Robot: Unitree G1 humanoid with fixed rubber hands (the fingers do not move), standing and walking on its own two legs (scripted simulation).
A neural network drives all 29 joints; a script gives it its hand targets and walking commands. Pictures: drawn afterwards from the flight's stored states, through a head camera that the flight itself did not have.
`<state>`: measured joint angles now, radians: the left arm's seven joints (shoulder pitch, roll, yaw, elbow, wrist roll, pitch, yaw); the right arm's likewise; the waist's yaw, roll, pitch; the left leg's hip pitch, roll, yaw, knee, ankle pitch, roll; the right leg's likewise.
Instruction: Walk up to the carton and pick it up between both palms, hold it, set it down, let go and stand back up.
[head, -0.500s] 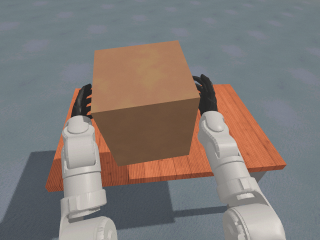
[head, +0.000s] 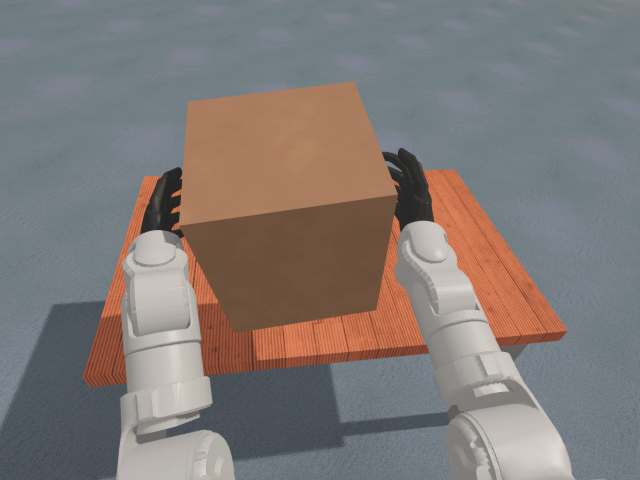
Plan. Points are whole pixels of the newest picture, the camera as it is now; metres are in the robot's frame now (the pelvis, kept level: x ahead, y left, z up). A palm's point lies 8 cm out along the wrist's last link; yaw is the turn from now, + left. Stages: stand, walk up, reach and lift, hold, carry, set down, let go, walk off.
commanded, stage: hold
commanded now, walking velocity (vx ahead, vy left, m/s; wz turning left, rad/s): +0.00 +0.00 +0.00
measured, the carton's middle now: (290, 215) +0.42 +0.02 +0.13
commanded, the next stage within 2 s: set down in 0.16 s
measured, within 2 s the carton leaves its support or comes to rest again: neither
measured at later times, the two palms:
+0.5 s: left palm (161, 246) +0.36 +0.17 +0.14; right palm (403, 199) +0.37 -0.12 +0.19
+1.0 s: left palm (185, 251) +0.38 +0.16 +0.10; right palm (406, 216) +0.39 -0.14 +0.14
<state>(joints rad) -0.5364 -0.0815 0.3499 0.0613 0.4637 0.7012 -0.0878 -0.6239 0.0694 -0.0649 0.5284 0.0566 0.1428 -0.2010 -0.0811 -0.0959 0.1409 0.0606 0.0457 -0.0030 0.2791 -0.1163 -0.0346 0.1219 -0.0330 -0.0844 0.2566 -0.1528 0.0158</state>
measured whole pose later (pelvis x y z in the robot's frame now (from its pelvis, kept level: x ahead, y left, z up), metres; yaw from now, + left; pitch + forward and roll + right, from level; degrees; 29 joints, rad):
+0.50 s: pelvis +0.01 +0.00 +0.00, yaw +0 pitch -10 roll +0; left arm -0.49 -0.11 0.35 0.16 0.46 0.52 -0.09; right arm -0.61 0.13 -0.19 0.54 -0.09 -0.06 -0.15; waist -0.03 -0.10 0.09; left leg 0.03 0.04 0.01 0.26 -0.12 -0.04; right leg 0.08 -0.04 -0.09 0.27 -0.17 0.01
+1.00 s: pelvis +0.03 +0.00 +0.00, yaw -1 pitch -6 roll +0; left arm -0.46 -0.09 0.32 0.34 0.36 0.33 -0.01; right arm -0.57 0.06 -0.11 0.66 -0.02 -0.21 -0.19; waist -0.01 -0.04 0.08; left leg -0.02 0.06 0.04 0.26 -0.13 -0.04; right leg 0.03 -0.03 -0.08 0.25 -0.17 0.01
